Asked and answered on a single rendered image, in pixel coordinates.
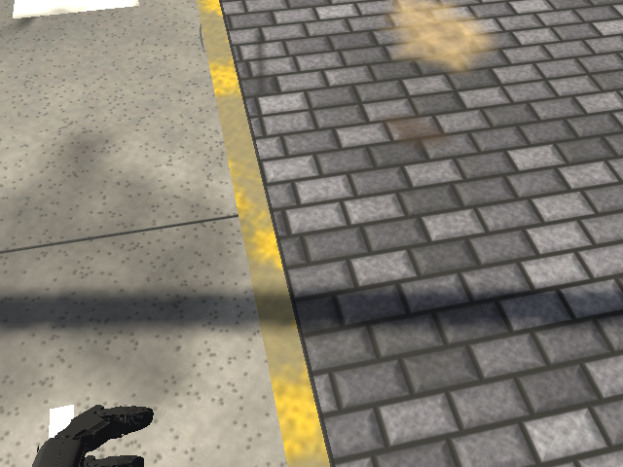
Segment left robot hand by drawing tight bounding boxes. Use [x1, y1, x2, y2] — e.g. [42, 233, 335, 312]
[32, 405, 154, 467]

